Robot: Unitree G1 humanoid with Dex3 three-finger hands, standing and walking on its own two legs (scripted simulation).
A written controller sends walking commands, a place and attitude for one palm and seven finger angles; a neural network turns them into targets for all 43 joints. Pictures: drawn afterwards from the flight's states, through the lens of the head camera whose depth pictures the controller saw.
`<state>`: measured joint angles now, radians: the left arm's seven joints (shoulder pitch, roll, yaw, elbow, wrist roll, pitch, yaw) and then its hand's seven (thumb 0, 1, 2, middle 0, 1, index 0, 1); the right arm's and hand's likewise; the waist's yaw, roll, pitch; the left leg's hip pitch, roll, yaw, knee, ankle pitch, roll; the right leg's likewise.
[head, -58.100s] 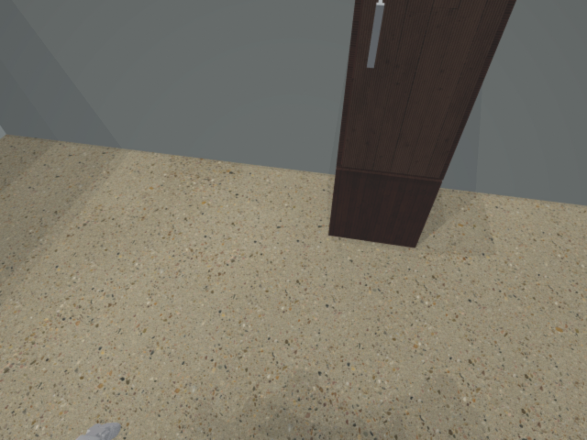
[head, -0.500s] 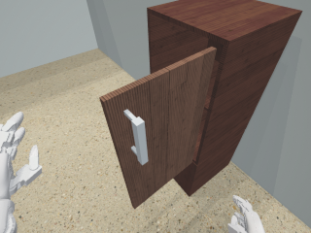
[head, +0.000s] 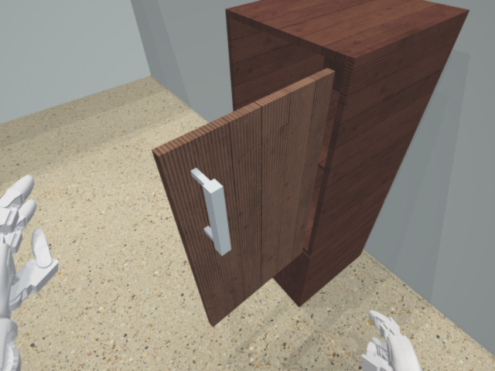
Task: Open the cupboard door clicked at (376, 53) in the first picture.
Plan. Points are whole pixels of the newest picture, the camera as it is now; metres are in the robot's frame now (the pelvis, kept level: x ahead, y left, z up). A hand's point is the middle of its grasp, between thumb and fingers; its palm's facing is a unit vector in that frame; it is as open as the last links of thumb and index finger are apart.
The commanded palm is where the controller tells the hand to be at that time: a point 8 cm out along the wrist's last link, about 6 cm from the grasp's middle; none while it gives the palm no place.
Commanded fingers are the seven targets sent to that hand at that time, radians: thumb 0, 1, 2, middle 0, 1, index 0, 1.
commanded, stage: step back with the hand held close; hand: left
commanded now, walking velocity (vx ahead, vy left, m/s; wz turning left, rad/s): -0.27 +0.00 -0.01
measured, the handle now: (211, 213) +0.32 +0.10 +0.12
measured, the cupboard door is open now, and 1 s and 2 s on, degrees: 93 93 93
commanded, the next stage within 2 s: stop stepping back and stand still in 0.80 s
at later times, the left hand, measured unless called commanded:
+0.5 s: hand out of the picture +0.11 +0.29 +0.15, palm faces +0.40 -0.76 -0.51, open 7.5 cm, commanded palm +0.05 +0.33 +0.17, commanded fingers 0.00 0.90 0.90 -0.20 -0.30 -0.20 -0.30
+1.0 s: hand out of the picture +0.01 +0.28 +0.17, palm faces +0.40 -0.81 -0.43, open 7.5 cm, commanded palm -0.05 +0.33 +0.17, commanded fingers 0.00 0.90 0.90 -0.20 -0.30 -0.20 -0.30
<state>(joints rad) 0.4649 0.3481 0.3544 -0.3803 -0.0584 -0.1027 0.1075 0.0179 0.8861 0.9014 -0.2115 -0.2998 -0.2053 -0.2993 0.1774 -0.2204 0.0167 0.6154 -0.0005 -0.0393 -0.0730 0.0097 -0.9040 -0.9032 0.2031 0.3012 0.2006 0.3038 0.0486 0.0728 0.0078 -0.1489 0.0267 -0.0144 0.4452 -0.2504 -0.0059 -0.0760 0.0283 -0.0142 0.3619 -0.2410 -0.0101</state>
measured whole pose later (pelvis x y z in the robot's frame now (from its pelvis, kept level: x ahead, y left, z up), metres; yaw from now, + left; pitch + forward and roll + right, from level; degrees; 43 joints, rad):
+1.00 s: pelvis -0.20 +0.04 -0.01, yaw -2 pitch +1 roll -3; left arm 0.56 0.41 0.44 -0.60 -0.05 -0.21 0.17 0.02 0.89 0.90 -0.21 -0.30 -0.20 -0.30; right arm 0.21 -0.14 0.00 0.61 0.00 -0.14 -0.03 0.01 -0.90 -0.90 0.21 0.30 0.20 0.30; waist 0.00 0.01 0.03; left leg -0.40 0.08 0.05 0.48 -0.11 0.02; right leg -0.35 0.04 -0.02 0.87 -0.49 0.03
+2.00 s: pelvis -0.30 +0.05 -0.01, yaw -2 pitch +0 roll -1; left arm 0.26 0.35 0.14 0.20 0.03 -0.04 0.03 0.01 0.90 0.90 -0.20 -0.30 -0.19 -0.30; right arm 0.14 -0.29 0.00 0.80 -0.01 -0.07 0.00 0.01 -0.90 -0.90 0.20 0.30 0.20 0.30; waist -0.01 0.07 0.00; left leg -0.37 -0.03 0.03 0.53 -0.16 0.06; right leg -0.26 -0.01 -0.04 0.54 -0.29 0.01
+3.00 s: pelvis -0.28 +0.02 +0.00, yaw -2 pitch -2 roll +0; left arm 0.29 0.12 0.01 1.14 0.01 0.00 0.04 0.01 0.92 0.90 -0.20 -0.30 -0.20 -0.30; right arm 0.29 -0.12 -0.01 1.14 -0.02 0.02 -0.03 0.00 -0.91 -0.90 0.20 0.30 0.20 0.30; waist -0.02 0.02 0.04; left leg -0.25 -0.02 0.01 0.43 -0.15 0.02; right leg -0.13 0.01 -0.05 0.43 -0.28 -0.03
